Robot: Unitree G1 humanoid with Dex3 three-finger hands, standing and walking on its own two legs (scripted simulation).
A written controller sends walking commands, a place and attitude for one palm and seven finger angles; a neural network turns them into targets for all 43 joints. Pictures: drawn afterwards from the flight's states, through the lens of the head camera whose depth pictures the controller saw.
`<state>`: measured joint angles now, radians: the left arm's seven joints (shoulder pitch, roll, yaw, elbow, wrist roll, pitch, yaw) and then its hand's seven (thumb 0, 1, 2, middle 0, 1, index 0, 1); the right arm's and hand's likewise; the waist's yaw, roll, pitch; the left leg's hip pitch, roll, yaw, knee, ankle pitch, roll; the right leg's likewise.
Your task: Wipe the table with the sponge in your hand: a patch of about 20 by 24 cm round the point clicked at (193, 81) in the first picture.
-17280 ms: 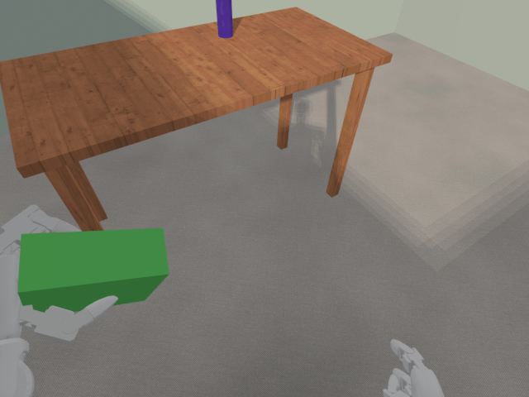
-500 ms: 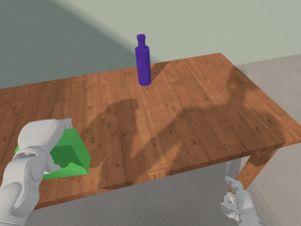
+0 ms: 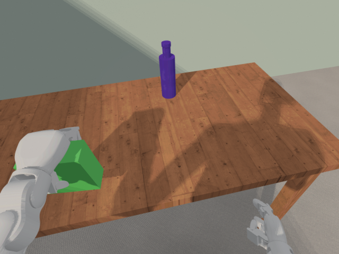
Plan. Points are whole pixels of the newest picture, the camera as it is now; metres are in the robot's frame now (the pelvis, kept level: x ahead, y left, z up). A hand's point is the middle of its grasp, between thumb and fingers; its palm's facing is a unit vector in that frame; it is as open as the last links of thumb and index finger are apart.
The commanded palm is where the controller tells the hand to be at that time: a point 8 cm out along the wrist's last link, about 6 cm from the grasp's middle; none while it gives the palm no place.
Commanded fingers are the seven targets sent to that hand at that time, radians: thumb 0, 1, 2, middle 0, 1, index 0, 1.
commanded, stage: lower the sponge onto the table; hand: left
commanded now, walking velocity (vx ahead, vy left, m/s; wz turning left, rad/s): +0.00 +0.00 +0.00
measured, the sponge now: (69, 173) +0.24 +0.30 +0.07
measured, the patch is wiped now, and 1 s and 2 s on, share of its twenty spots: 0.00 0.00 0.15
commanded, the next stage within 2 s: wipe forward along the first lane in 1.36 s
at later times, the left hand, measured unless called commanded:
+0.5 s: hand (51, 157) +0.24 +0.32 +0.13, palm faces +0.11 -0.01 -0.99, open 9.8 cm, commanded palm +0.20 +0.31 +0.18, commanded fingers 0.00 0.10 1.30 -1.20 -1.60 -1.20 -1.60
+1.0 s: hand (40, 171) +0.21 +0.34 +0.10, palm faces +0.04 -0.04 -1.00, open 9.8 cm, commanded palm +0.19 +0.32 +0.16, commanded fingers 0.00 0.10 1.30 -1.20 -1.60 -1.20 -1.60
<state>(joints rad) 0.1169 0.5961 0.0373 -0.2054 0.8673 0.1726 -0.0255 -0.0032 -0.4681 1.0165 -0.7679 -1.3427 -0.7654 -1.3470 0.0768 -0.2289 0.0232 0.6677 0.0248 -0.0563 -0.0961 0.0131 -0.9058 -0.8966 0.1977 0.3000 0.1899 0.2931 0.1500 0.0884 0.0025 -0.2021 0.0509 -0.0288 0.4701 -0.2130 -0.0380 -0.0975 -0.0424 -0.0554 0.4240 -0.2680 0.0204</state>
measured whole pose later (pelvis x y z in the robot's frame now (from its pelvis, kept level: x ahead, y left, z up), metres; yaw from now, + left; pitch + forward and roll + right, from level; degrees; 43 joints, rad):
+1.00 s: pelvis -0.01 +0.00 +0.00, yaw +0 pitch -3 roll -1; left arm 0.09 0.58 0.10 -0.02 0.88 0.24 -0.01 0.00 -0.46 1.02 -0.76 -1.35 -0.76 -1.36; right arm 0.08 -0.25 0.02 0.70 0.04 -0.04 -0.09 0.01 -0.91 -0.90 0.20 0.30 0.20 0.30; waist 0.13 0.09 0.00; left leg -0.22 0.05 -0.04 0.48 -0.21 -0.04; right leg -0.12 -0.04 -0.06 0.44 -0.27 0.03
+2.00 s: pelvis -0.01 -0.02 -0.01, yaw +1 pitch +1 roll -1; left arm -0.17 0.62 0.11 0.36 0.94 0.11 -0.08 0.01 -0.56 1.11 -0.81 -1.31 -0.80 -1.34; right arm 0.17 -0.30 -0.02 0.73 0.05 0.00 -0.10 0.01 -0.91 -0.90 0.20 0.30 0.20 0.30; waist 0.08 0.10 -0.04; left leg -0.35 0.06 -0.05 0.54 -0.22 -0.03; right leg -0.26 -0.03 -0.07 0.53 -0.30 0.01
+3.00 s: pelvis -0.01 +0.02 -0.01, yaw -1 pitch +9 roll -2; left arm -0.64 0.75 0.13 0.94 1.06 -0.03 -0.03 0.02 -0.59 1.15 -0.80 -1.30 -0.80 -1.36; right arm 0.28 -0.29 -0.03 0.74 0.07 0.07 -0.07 0.01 -0.91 -0.90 0.20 0.30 0.21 0.30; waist -0.01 0.05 -0.08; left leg -0.54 0.05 -0.03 0.61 -0.24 -0.01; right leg -0.43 -0.04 -0.03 0.55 -0.28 0.04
